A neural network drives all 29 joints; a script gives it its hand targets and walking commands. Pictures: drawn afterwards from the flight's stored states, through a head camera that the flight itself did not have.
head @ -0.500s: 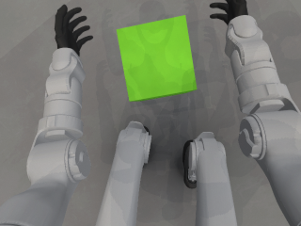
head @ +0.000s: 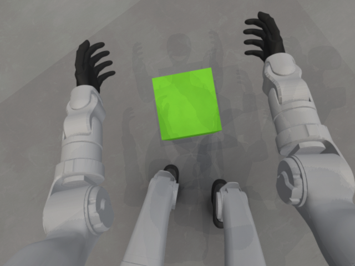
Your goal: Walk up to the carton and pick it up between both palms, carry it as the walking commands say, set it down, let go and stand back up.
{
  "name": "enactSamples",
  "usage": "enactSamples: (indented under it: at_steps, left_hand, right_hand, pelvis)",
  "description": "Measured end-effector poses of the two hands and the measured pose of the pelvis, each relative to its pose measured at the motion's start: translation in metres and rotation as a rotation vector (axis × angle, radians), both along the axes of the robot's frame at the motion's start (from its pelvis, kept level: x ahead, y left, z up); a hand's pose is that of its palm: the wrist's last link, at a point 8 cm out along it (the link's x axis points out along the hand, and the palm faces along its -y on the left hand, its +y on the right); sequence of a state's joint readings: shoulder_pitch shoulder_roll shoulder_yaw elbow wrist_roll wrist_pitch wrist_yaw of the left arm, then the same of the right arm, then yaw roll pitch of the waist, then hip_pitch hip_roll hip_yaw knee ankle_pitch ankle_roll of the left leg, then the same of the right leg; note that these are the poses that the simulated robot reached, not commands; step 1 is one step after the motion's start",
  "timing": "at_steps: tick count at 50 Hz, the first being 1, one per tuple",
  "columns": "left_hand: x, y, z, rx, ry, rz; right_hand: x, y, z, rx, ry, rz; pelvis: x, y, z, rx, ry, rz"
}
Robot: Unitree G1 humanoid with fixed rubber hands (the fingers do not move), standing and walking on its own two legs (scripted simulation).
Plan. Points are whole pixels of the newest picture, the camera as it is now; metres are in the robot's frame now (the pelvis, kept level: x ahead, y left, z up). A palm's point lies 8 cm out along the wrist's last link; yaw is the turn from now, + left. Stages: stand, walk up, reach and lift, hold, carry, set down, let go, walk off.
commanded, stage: set down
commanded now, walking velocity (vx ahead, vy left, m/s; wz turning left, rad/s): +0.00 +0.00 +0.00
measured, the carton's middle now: (187, 109) +0.47 +0.07 -0.50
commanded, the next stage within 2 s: let go in 0.24 s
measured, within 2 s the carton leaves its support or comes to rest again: neither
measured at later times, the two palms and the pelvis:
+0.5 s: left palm (74, 97) +0.40 +0.26 -0.04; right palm (295, 79) +0.47 -0.12 -0.05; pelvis +0.03 +0.01 +0.07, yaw -1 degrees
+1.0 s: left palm (25, 194) +0.25 +0.24 +0.07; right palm out of the picture +0.32 -0.20 +0.06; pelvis +0.09 +0.00 +0.14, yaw +2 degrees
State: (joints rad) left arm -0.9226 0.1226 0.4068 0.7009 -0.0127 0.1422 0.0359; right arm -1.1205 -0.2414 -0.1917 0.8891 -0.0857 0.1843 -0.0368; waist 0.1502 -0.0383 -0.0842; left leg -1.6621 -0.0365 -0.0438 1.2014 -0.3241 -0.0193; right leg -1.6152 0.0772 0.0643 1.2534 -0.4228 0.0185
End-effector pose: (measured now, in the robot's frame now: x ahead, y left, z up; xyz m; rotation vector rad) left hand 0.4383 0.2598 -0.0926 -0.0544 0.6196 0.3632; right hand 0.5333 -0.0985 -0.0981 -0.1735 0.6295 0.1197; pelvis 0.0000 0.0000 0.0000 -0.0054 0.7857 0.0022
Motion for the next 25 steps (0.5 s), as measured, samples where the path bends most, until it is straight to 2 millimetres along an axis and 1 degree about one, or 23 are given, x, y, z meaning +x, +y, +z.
enactSamples:
  at_steps: [4, 8, 12, 15, 17, 20, 22, 25]
  left_hand:
    - [-0.001, 0.001, 0.018, 0.003, 0.002, 0.0]
    - [-0.001, 0.0, 0.029, 0.011, 0.009, -0.004]
    - [0.0, -0.002, 0.033, 0.026, 0.021, -0.019]
    - [-0.002, -0.002, 0.033, 0.043, 0.038, -0.044]
    - [-0.006, -0.003, 0.032, 0.055, 0.051, -0.069]
    - [-0.015, -0.002, 0.034, 0.067, 0.073, -0.115]
    - [-0.023, -0.002, 0.039, 0.07, 0.087, -0.15]
    - [-0.04, -0.002, 0.05, 0.07, 0.114, -0.204]
  right_hand:
    - [0.0, 0.001, 0.02, -0.003, 0.004, 0.006]
    - [0.0, 0.003, 0.033, -0.008, 0.011, 0.013]
    - [0.0, 0.003, 0.038, -0.016, 0.014, 0.011]
    - [-0.005, 0.001, 0.038, -0.03, 0.018, -0.001]
    - [-0.012, -0.003, 0.037, -0.042, 0.023, -0.016]
    - [-0.027, -0.01, 0.038, -0.057, 0.031, -0.049]
    - [-0.04, -0.016, 0.041, -0.065, 0.037, -0.076]
    - [-0.062, -0.026, 0.052, -0.074, 0.045, -0.119]
  pelvis:
    - [0.004, 0.001, 0.019, -0.001, -0.014, -0.001]
    - [0.007, 0.002, 0.033, -0.002, -0.022, -0.001]
    - [0.011, 0.004, 0.04, -0.004, -0.024, -0.003]
    - [0.014, 0.005, 0.045, -0.007, -0.027, -0.006]
    - [0.016, 0.005, 0.049, -0.009, -0.031, -0.008]
    - [0.02, 0.007, 0.055, -0.013, -0.044, -0.01]
    - [0.024, 0.008, 0.06, -0.015, -0.058, -0.01]
    - [0.03, 0.01, 0.07, -0.016, -0.092, -0.008]
